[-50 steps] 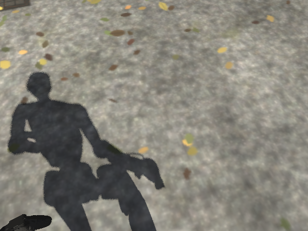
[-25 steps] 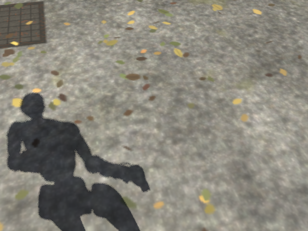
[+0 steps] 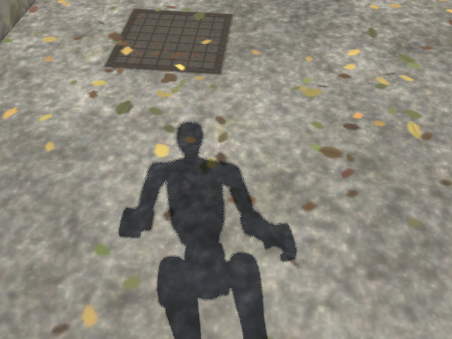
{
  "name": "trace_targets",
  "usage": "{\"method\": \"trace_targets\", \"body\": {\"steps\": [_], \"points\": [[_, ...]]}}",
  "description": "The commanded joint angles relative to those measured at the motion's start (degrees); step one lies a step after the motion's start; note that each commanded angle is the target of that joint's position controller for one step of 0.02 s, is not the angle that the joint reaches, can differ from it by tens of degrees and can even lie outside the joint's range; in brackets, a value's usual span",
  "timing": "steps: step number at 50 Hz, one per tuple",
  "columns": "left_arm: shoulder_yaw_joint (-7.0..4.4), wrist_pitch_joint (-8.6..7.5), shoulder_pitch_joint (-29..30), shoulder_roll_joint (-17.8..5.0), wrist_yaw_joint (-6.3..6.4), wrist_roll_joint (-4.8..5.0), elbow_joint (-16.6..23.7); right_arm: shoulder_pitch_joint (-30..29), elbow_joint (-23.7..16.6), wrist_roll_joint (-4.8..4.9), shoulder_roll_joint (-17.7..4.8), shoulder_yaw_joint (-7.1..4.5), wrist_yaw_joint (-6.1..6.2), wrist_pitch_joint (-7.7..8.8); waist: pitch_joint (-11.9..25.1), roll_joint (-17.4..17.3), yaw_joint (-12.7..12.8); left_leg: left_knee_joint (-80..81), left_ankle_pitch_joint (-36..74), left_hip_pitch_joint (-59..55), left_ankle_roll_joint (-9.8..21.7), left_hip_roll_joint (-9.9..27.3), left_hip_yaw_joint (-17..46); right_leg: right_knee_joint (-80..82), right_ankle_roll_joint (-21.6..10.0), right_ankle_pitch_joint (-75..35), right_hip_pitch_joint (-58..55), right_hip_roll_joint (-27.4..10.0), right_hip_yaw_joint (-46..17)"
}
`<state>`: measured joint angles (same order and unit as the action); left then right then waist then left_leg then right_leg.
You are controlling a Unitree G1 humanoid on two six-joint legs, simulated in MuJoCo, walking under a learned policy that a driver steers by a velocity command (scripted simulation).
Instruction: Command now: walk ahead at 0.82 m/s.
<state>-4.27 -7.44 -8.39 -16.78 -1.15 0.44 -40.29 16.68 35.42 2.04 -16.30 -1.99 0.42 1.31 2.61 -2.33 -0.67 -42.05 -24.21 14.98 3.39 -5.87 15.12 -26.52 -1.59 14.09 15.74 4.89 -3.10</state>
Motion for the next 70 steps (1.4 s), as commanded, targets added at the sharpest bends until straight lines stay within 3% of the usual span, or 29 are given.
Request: {"method": "trace_targets", "body": {"steps": [1,4,9,14,16,17,18,19,21,25,33,35,37,38,39,40,42,45,50,57,60,61,62,63,64,65,66,67,70], "points": [[-2.35,0.00,-15.13,-9.43,-0.53,0.22,-0.63,-8.27,-7.30,0.37,-7.43,-0.91,-0.08,4.10,-6.58,9.58,7.13,-23.37,-1.19,40.18,-0.44,5.79,-7.27,14.07,-16.06,28.44,-25.55,-24.90,-40.51],[-0.99,1.23,-18.28,-7.19,-0.24,0.10,-0.72,-12.62,-8.24,-2.17,-4.51,-0.28,-0.95,6.53,-6.85,7.01,6.64,-21.46,4.68,39.90,-1.12,7.83,-8.95,15.36,-14.20,19.75,-23.35,-17.84,-32.02],[0.01,2.88,-15.03,-5.76,1.58,1.52,-0.81,-19.66,-10.47,-2.12,-0.54,0.86,-2.48,8.15,-8.85,10.40,4.81,1.17,13.26,19.38,-5.15,5.00,-13.49,17.14,-12.23,2.83,-3.63,-11.36,-21.29],[-0.55,2.57,-15.56,-7.55,1.71,2.33,-1.63,-14.36,-8.92,0.15,-6.32,-2.41,-1.40,7.36,-4.67,11.12,-0.66,11.05,17.48,-7.41,-5.17,3.32,-12.69,10.76,-7.44,-10.36,3.33,-11.28,-20.72],[-0.12,2.43,-13.09,-6.24,1.08,0.89,0.08,1.22,-6.22,0.26,-9.93,-4.55,0.18,6.67,5.83,7.86,-9.61,10.24,13.61,-29.46,-1.95,8.61,-9.74,-13.07,-3.16,-19.31,11.50,-6.71,-16.08],[1.66,2.09,-15.58,0.40,1.25,-0.06,2.05,13.47,-4.20,-1.04,-14.15,-5.51,0.93,5.62,18.23,-5.43,-11.60,12.89,-4.59,-47.49,3.10,23.03,9.17,-34.31,-1.60,2.01,22.98,-2.43,-11.03],[2.87,1.54,-20.37,1.56,1.68,3.87,4.22,13.37,-2.77,-2.18,-15.14,-5.39,-0.38,5.52,22.31,-24.25,-7.64,24.84,-23.93,-47.50,9.11,32.53,36.67,-48.99,-1.08,15.91,33.01,-3.41,-7.50],[1.84,2.15,-16.07,-2.56,2.13,4.86,3.26,8.94,-3.16,-1.87,-9.69,-4.36,-0.29,5.33,9.79,-16.07,-8.06,26.84,-25.14,-39.28,8.23,30.14,32.29,-54.83,-0.91,10.83,39.10,-7.27,-5.68],[1.59,3.09,-9.18,-3.15,1.61,2.58,3.46,6.15,-0.69,-2.69,-5.84,-3.33,0.03,4.50,-1.09,-3.40,-6.21,26.55,-5.36,-25.68,6.62,26.14,13.66,-54.43,-1.42,5.71,37.45,-11.46,-2.71],[2.21,6.40,-5.22,1.26,0.22,2.61,6.29,-2.33,2.04,-2.10,-2.15,-2.51,-0.49,4.93,-10.06,-4.69,0.53,32.43,12.34,-9.69,4.84,23.44,-4.94,-49.70,-0.97,4.57,34.25,-16.00,-3.18],[2.24,5.22,5.81,-1.55,-2.43,0.86,9.97,1.10,6.17,-1.34,-12.69,-4.89,-0.51,5.78,-11.65,3.60,0.87,37.30,46.32,-8.90,2.94,20.38,-25.50,-20.45,-4.77,-15.25,14.04,-8.14,7.68],[0.05,5.45,1.27,-6.32,-2.13,1.50,10.33,2.56,7.63,-1.19,-16.78,-5.37,-0.54,4.51,-6.56,-2.09,6.73,24.46,74.42,-16.74,3.75,22.56,-25.00,-17.72,-7.62,-3.85,6.90,-2.72,9.63],[-4.07,7.03,-23.93,-13.88,-0.02,1.88,3.47,0.32,8.26,-1.37,-15.36,-3.86,-0.15,3.57,5.72,-0.39,20.53,-7.93,69.64,-1.34,1.88,19.68,-23.82,-12.68,-9.21,-6.46,-29.05,-3.19,5.53],[-3.77,5.96,-20.32,-19.66,0.46,0.09,2.90,11.71,6.57,-1.48,-1.67,-0.22,-0.94,4.10,11.77,21.65,7.34,-36.09,-4.42,20.02,-0.82,8.02,-19.61,-7.74,-13.01,10.92,-44.42,-19.57,-23.10],[-2.49,4.70,-22.97,-14.22,-0.04,-0.77,5.16,10.70,7.78,1.62,-5.86,-0.09,-1.21,6.07,25.09,16.92,11.55,-42.73,-5.56,20.50,1.67,5.09,-3.71,4.38,-14.02,29.90,-43.52,-25.31,-41.92],[-1.52,3.40,-20.81,-10.81,-0.63,-1.29,4.13,0.67,5.14,3.91,-9.99,-1.68,-0.99,6.36,12.22,10.36,12.44,-44.16,-1.57,26.14,1.46,6.16,-4.91,10.01,-12.01,29.54,-34.65,-24.96,-38.26],[-1.21,1.77,-13.18,-9.41,-0.88,-1.12,2.46,-2.89,3.85,1.43,-6.60,-0.79,-0.22,6.31,-0.46,3.58,5.93,-37.32,6.96,26.16,1.29,11.97,-6.28,11.54,-9.97,17.24,-17.10,-23.33,-26.77],[0.05,0.02,-7.59,-2.88,-1.00,-1.69,1.43,4.33,7.76,1.65,-5.13,-1.58,-0.82,2.38,-2.80,5.68,0.03,-33.74,14.41,18.72,0.34,16.58,-5.64,14.86,-6.31,4.36,-6.39,-19.50,-11.14],[-0.15,-0.65,-6.92,-2.47,0.43,-1.87,-1.30,-3.15,6.91,1.30,-2.67,-1.21,-1.51,0.83,-11.03,4.34,0.27,-22.03,27.48,24.96,-0.27,14.47,-8.70,20.27,-0.48,-15.58,-4.91,-12.92,9.68],[-0.77,1.46,-11.55,-8.85,3.77,-2.19,-2.82,-11.09,2.23,0.95,-4.07,-1.60,-5.07,2.71,-9.58,4.04,0.58,-0.87,34.59,18.87,2.85,5.42,-25.70,13.80,4.03,-60.61,-19.08,-14.04,19.46],[-2.40,3.56,-4.98,-14.26,4.89,-0.88,-0.78,8.30,5.34,1.73,-10.68,-4.86,-4.34,-0.16,-0.06,11.11,-11.84,-4.70,23.46,-2.91,5.67,1.57,-26.60,-9.98,2.78,-88.51,-18.65,-17.77,18.17],[-2.28,3.19,1.41,-13.76,3.98,-0.46,1.11,24.71,9.76,1.17,-14.79,-6.96,-3.18,-1.58,4.59,9.12,-19.65,-2.99,21.98,-20.44,8.93,3.89,-19.93,-29.25,1.44,-81.19,-8.84,-16.74,15.66],[0.14,1.71,7.53,-4.93,1.66,0.70,1.77,30.22,13.52,0.82,-11.17,-5.72,-2.23,-2.19,-1.67,-6.23,-20.96,6.18,27.03,-23.74,11.17,6.17,-14.89,-59.15,1.17,-16.65,3.86,-4.02,16.20],[2.95,-0.77,1.19,5.58,0.31,0.47,5.91,22.08,11.77,-2.02,-8.87,-3.92,-3.12,-0.44,-3.49,-22.70,-7.52,4.58,26.63,-28.76,17.34,6.30,2.97,-76.39,1.81,20.70,26.09,3.56,4.24],[3.91,-2.98,-3.45,3.52,-0.50,1.35,9.22,14.44,7.62,-3.06,-6.53,-2.88,-3.34,1.56,5.25,-18.21,-2.92,18.78,0.37,-31.37,24.89,15.78,28.63,-77.10,-0.46,19.31,35.14,2.85,-5.73],[2.91,-4.08,0.84,-2.22,-0.82,2.02,9.95,12.42,5.39,-2.42,-5.07,-3.07,-3.59,2.67,2.48,-4.28,-3.28,28.69,-12.09,-26.04,22.07,17.66,34.60,-68.80,-3.70,13.87,34.04,0.06,-6.69],[2.33,-3.93,1.93,-3.08,-0.57,1.71,10.00,8.13,4.37,-2.03,-5.62,-3.17,-3.92,3.74,-2.81,8.54,0.99,31.29,-16.27,-15.58,19.24,17.69,33.90,-59.53,-4.21,8.02,30.72,-2.75,-6.65],[2.49,-3.04,1.53,-2.60,0.04,0.41,9.35,4.04,3.15,-1.70,-6.84,-3.34,-3.85,4.71,-5.34,11.40,3.50,30.46,-11.92,-7.40,18.78,15.89,31.91,-54.34,-2.67,5.46,26.79,-4.52,-7.24],[1.47,-0.68,1.43,-4.96,1.85,-0.95,8.69,1.25,2.10,-1.15,-5.93,-2.93,-1.99,4.99,-7.63,9.62,4.44,30.87,2.25,4.01,17.15,9.30,19.02,-40.78,2.48,3.17,19.55,-7.95,-6.50]]}}
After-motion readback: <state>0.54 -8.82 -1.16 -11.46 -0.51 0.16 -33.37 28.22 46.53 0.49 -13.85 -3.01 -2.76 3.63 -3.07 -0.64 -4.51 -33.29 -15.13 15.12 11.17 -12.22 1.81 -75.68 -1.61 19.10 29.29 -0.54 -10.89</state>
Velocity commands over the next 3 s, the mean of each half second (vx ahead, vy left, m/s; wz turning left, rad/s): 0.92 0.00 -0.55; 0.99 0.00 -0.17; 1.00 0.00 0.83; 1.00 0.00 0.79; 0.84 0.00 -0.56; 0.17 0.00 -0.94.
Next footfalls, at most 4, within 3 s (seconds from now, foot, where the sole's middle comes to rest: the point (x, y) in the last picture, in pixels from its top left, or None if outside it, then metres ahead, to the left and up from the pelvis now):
0.32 left None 0.36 0.16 -0.77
0.74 right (325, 296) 0.65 -0.28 -0.77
1.22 left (317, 184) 1.10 -0.33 -0.77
1.64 right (351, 117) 1.48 -0.54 -0.77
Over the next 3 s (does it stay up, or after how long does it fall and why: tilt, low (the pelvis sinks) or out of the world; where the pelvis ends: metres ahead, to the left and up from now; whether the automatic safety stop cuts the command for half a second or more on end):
stays up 2.14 -0.10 0.00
